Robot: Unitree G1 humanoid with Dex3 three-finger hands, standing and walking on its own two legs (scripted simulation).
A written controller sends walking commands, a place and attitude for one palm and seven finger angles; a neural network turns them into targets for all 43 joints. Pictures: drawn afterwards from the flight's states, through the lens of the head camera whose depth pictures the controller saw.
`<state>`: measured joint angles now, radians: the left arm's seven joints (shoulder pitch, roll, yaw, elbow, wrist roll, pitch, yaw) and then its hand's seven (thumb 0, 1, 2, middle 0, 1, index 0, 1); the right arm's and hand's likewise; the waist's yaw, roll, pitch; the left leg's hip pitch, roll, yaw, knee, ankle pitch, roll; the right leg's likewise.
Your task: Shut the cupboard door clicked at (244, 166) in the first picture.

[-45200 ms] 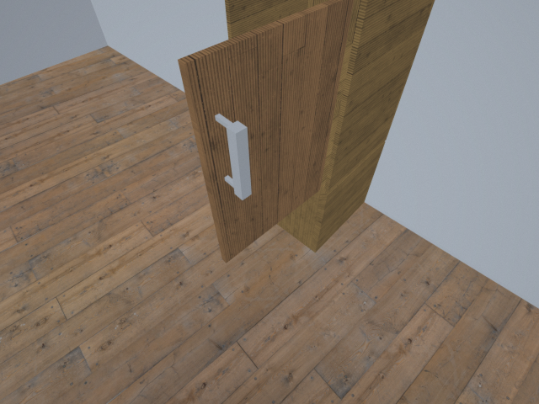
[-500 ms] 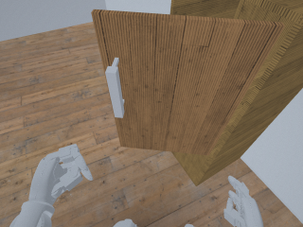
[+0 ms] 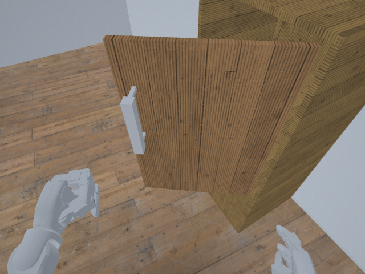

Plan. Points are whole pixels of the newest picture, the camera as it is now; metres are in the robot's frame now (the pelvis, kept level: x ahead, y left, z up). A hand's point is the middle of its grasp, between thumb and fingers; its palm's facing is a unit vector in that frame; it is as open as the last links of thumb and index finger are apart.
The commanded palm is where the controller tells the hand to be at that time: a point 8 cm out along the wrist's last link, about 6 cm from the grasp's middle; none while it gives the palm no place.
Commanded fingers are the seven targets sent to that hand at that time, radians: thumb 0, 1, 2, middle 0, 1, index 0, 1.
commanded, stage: raise the hand and make a fist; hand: left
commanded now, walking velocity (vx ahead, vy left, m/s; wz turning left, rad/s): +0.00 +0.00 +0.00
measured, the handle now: (136, 121) +0.45 +0.15 +0.09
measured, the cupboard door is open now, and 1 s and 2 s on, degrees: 54 54 54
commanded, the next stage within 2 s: bring the fist close to the handle in 0.26 s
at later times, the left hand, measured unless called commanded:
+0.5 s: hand (98, 202) +0.23 +0.18 +0.09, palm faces -0.02 -1.00 -0.04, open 3.1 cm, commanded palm +0.21 +0.22 +0.09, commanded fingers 0.00 0.90 0.90 -1.30 -1.50 -1.30 -1.50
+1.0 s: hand (125, 173) +0.29 +0.14 +0.09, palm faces -0.05 -1.00 -0.03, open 3.1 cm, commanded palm +0.27 +0.20 +0.09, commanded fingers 0.00 0.90 0.90 -1.30 -1.50 -1.30 -1.50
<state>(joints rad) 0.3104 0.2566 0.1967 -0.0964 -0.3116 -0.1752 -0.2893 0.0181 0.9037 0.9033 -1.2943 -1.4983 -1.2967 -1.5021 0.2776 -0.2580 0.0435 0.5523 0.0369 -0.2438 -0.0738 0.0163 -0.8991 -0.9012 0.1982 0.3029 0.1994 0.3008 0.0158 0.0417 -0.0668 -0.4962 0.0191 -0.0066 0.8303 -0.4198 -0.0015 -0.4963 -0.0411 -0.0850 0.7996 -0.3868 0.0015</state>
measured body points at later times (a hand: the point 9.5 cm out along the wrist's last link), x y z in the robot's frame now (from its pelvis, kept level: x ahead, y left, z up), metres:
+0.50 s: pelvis -0.01 +0.00 +0.00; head +0.01 -0.01 +0.45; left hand +0.22 +0.23 +0.10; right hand +0.17 -0.23 -0.07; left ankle +0.00 +0.12 -0.70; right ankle +0.01 -0.12 -0.70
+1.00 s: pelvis +0.00 +0.00 +0.00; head +0.03 -0.02 +0.45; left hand +0.29 +0.20 +0.09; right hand +0.16 -0.24 -0.08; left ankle +0.00 +0.12 -0.70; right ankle +0.01 -0.12 -0.70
